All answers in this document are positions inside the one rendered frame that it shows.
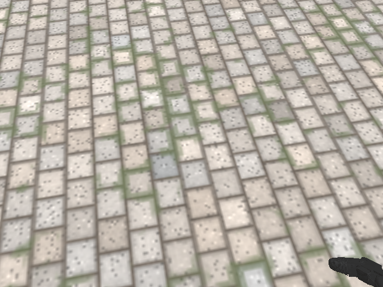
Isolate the right robot hand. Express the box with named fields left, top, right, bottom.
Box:
left=329, top=257, right=383, bottom=287

